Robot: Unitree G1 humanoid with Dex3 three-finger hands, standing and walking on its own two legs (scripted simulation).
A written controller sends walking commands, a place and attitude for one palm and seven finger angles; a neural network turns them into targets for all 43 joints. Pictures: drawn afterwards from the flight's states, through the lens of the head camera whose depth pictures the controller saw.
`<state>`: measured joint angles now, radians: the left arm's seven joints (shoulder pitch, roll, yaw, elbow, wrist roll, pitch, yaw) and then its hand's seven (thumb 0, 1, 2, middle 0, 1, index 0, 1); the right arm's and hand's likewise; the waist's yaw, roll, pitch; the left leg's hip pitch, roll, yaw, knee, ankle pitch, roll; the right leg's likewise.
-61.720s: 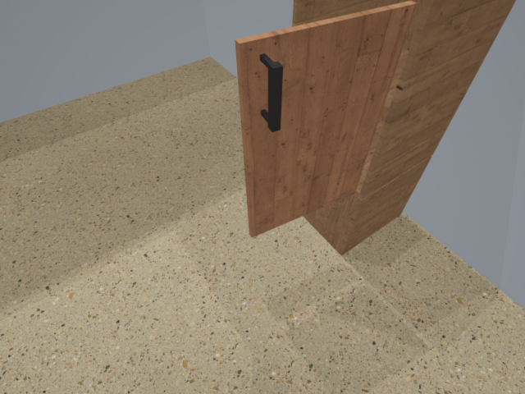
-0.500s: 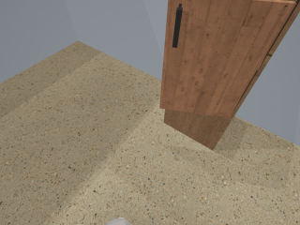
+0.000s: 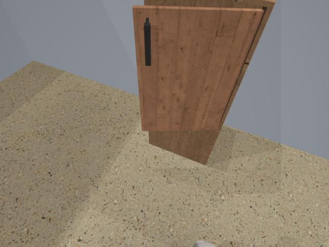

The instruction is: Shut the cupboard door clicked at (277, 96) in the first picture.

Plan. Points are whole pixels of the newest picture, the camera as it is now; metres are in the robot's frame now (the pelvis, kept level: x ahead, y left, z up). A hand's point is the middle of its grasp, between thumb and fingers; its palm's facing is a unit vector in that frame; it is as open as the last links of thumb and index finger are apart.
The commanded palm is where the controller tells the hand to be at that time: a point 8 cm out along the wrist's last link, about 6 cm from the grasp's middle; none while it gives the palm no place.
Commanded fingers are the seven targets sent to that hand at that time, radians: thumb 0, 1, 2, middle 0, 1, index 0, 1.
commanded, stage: take the last steps up to it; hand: left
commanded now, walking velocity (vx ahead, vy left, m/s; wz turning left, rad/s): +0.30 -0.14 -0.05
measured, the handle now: (147, 42) +0.67 +0.06 +0.15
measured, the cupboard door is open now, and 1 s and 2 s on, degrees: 26 26 26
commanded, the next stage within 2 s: come to a stop and stand still in 0.44 s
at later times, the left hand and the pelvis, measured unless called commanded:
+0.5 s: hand out of the picture +0.14 +0.10 -0.21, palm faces +0.08 -0.99 -0.14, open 7.3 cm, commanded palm none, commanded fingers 0.00 0.90 0.90 -0.20 -0.30 -0.20 -0.30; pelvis +0.17 -0.07 -0.02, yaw +1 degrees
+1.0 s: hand (137, 199) +0.29 +0.08 -0.19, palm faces +0.08 -0.97 -0.23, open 7.3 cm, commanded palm none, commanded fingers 0.00 0.90 0.90 -0.20 -0.30 -0.20 -0.30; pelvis +0.24 -0.11 -0.01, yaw +3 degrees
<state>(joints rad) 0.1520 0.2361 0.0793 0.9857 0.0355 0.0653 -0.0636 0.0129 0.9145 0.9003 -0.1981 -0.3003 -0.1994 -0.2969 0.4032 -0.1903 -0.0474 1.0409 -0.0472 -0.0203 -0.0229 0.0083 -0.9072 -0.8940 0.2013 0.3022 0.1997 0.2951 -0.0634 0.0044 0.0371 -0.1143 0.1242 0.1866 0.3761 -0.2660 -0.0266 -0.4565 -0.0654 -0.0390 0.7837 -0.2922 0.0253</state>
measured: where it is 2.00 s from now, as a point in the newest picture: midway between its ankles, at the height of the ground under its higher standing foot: outside the picture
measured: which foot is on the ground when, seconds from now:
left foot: down 0.00-0.10, up 0.12-0.46, down 0.48-0.82, up 0.84-1.00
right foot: up 0.00-0.08, down 0.10-0.50, up 0.52-0.76, down 0.78-1.00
